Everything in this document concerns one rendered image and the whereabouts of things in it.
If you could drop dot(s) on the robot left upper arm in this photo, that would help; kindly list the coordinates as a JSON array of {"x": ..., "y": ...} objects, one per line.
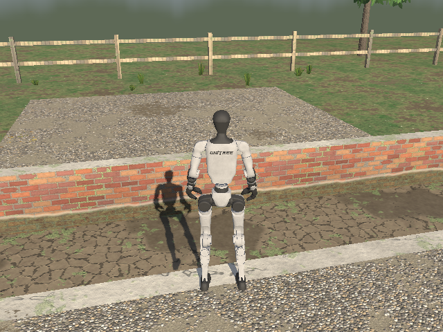
[{"x": 199, "y": 147}]

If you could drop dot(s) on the robot right upper arm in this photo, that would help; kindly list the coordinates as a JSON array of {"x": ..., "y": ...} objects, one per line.
[{"x": 243, "y": 147}]

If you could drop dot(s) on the robot torso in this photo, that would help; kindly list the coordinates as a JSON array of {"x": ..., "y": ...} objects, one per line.
[{"x": 221, "y": 160}]

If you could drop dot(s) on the robot right forearm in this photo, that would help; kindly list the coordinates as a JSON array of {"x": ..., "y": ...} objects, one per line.
[{"x": 252, "y": 182}]

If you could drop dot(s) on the robot left forearm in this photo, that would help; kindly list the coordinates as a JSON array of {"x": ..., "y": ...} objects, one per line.
[{"x": 191, "y": 182}]

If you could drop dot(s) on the left robot foot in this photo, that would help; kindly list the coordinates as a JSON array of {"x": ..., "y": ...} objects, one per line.
[{"x": 204, "y": 284}]

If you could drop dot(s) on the left robot hand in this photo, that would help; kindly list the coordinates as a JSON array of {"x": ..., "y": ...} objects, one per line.
[{"x": 195, "y": 189}]

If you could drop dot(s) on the right robot hand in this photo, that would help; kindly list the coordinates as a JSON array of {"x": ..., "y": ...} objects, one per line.
[{"x": 247, "y": 190}]

